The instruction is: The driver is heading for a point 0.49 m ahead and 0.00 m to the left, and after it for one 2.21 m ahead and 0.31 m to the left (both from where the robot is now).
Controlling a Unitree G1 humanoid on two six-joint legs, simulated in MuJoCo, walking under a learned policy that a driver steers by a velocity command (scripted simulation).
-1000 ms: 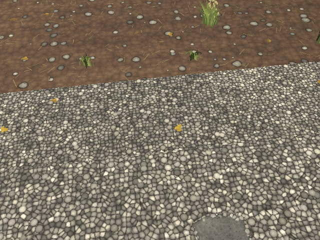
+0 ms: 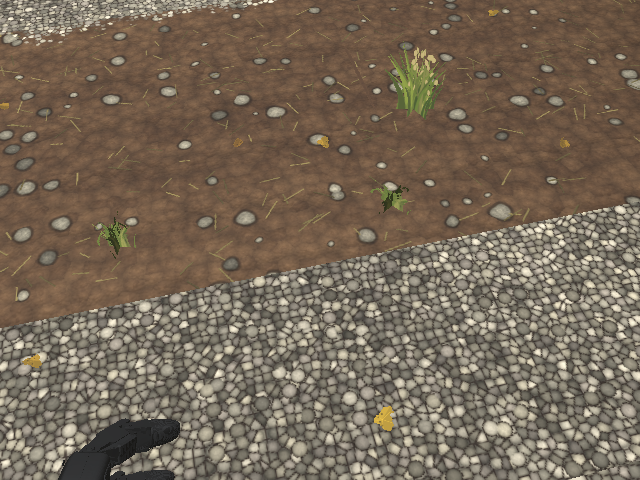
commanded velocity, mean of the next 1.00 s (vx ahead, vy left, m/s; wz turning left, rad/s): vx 0.36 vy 0.00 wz -0.02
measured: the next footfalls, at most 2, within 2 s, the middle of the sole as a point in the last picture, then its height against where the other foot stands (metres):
left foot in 0.38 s outside the picture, level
right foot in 0.88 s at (358, 444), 0.16 m lower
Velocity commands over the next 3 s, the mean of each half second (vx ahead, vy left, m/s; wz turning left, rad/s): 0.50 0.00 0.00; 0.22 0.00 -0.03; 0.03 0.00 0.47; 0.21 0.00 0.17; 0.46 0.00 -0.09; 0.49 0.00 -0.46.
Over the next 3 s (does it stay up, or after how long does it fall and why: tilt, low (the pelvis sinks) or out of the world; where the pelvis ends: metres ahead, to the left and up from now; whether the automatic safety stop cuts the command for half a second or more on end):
stays up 1.16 0.19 -0.14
